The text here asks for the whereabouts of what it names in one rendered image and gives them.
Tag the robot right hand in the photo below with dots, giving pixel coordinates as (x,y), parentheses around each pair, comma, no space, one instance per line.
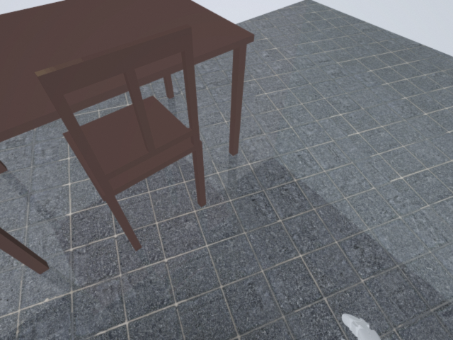
(359,328)

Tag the table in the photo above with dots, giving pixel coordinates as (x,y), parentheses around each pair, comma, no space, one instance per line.
(44,36)

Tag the chair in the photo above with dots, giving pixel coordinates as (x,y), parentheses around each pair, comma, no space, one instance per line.
(123,148)

